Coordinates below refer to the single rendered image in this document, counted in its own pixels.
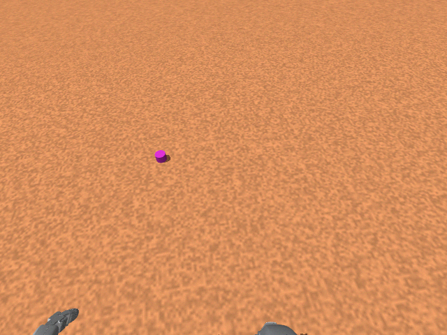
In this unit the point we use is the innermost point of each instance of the left robot hand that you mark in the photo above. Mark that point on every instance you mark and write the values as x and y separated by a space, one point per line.
57 322

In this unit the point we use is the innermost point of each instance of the tin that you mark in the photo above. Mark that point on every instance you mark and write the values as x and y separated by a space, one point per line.
160 156

